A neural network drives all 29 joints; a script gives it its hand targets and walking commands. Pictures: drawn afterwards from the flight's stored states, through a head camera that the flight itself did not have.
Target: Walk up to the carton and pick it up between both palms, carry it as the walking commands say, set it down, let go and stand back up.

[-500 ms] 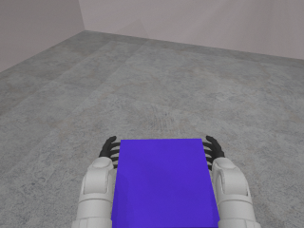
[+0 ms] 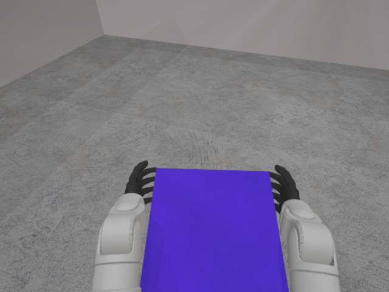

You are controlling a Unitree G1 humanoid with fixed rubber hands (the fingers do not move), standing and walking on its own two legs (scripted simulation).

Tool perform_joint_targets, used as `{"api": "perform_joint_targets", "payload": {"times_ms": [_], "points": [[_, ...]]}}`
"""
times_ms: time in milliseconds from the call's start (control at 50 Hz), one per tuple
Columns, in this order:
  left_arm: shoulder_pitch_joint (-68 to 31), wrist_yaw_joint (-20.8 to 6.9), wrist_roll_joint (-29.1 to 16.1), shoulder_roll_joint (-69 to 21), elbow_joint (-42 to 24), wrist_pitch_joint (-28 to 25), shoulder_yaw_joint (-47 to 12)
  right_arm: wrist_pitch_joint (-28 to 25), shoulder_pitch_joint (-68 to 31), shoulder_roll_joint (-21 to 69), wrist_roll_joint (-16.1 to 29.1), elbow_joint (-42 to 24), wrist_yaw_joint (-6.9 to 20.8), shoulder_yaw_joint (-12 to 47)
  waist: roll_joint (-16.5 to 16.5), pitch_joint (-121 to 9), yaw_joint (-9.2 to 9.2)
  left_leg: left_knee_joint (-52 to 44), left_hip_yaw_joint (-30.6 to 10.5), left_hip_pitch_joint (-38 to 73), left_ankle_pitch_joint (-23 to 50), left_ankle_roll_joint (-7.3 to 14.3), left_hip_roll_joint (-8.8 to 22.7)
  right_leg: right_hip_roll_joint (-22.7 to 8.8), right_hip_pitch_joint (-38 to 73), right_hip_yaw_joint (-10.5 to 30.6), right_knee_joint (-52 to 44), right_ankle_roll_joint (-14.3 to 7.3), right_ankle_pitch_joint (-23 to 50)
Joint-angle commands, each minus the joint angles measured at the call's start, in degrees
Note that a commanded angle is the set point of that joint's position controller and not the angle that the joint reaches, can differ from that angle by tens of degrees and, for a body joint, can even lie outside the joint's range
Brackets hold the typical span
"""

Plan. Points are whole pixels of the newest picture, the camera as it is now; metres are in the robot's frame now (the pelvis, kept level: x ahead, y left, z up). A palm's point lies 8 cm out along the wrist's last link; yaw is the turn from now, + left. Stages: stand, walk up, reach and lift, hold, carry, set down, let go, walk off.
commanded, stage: carry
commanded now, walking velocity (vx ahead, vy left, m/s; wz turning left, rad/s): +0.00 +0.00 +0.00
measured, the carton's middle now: (209, 241) +0.24 +0.00 +0.00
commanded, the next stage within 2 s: none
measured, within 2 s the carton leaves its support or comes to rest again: neither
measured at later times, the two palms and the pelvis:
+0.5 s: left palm (114, 215) +0.24 +0.16 +0.11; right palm (284, 213) +0.25 -0.14 +0.11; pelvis +0.00 +0.01 +0.00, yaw +2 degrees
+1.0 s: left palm (51, 267) +0.16 +0.25 +0.08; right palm (236, 255) +0.18 -0.05 +0.08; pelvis -0.08 +0.08 -0.01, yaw +4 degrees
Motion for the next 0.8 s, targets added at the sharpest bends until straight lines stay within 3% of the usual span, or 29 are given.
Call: {"api": "perform_joint_targets", "payload": {"times_ms": [0,80,160,280,440,580,620,660,680,720,740,780], "points": [[-20.47,-8.38,-16.32,-49.3,-9.75,4.26,-37.84,5.72,-26.1,49.25,18.72,-9.86,7.85,41.92,-5.54,-11.33,-0.17,0.33,4.91,1.21,0.26,1.16,1.38,-15.53,5.81,9.66,-5.55,-4.17,26.27],[-14.77,-5.36,-18.04,-44.88,-17.75,10.4,-37.66,11.67,-20.26,45.34,19.76,-16.64,4.05,42.34,-4.07,-12.16,0.04,-0.13,4.99,3.42,15.35,1.94,3.48,-11.29,5.64,3.84,-1.32,-1.05,28.06],[-12.21,-3.14,-19.57,-41.95,-23.25,15.34,-36.84,16.42,-16.32,43.21,19.64,-21.62,0.83,41.25,-5.09,-11.17,0.15,-0.3,5.76,3.62,11.7,2.56,2.56,-11.66,4.82,4.76,-2.24,-1.19,27.08],[-11.31,-1.55,-20.92,-39.85,-25.18,19.53,-35.95,20.18,-13.05,40.79,18.69,-22.77,-1.65,38.24,-2.52,-7.59,0.03,-2.74,4.47,4.88,11.14,3.32,3.17,-10.87,0.52,4.58,-4.32,-0.67,11.4],[-10.9,-0.95,-20.69,-40.3,-24.77,20.96,-34.98,21.61,-13.19,41.05,19.01,-22.17,-1.9,37.29,-1.18,-6.05,0.33,-6.1,2.06,2.87,8.85,4.32,3.57,-9.9,1.0,3.41,-4.13,0.23,4.56],[-10.59,-1.18,-20.87,-41.09,-25.08,20.76,-35.77,21.48,-13.16,41.34,19.41,-22.16,-1.31,37.74,-0.26,-5.91,0.44,-8.17,0.77,2.12,6.64,4.94,3.57,-9.36,1.39,2.79,-3.62,0.44,2.77],[-10.11,-1.34,-20.77,-41.65,-24.76,20.33,-36.06,21.35,-12.45,41.82,19.28,-22.14,-1.0,38.09,0.17,-5.55,0.42,-4.41,1.73,1.24,15.6,4.1,3.42,-13.08,1.43,4.18,-1.91,0.91,11.45],[-9.95,-1.32,-21.05,-41.96,-25.11,20.1,-35.98,21.36,-12.24,42.45,19.55,-22.74,-0.84,38.57,-3.32,-6.92,0.14,1.15,3.44,-0.83,17.62,3.57,1.97,-16.53,3.45,7.41,-0.94,-0.82,22.5],[-9.61,-1.4,-21.03,-42.26,-25.03,19.86,-35.84,21.17,-12.72,42.82,19.82,-23.16,-0.72,38.94,-5.84,-7.47,0.17,4.13,4.46,-2.9,14.6,3.19,1.04,-18.83,4.9,9.53,-0.8,-2.42,27.88],[-8.77,-1.48,-20.9,-43.34,-24.69,19.23,-35.59,20.74,-14.11,43.2,20.44,-24.13,-0.44,39.65,-12.01,-7.64,0.29,12.21,7.26,-3.92,-3.74,2.76,-0.9,-25.09,2.82,13.69,-2.36,-6.88,36.31],[-9.34,-1.54,-20.96,-43.78,-25.26,18.92,-35.93,20.41,-14.69,43.47,20.77,-24.31,-0.22,39.92,-13.16,-6.82,0.36,14.56,7.76,-3.97,-9.43,2.76,-0.63,-27.07,0.87,14.36,-3.22,-8.28,37.55],[-10.55,-1.78,-21.23,-44.52,-26.52,18.42,-36.76,19.64,-15.01,44.51,21.58,-25.23,0.31,40.73,-13.36,-6.07,-0.03,11.74,6.0,-2.84,-9.59,3.63,0.84,-26.36,-1.1,12.89,-2.12,-7.07,37.05]]}}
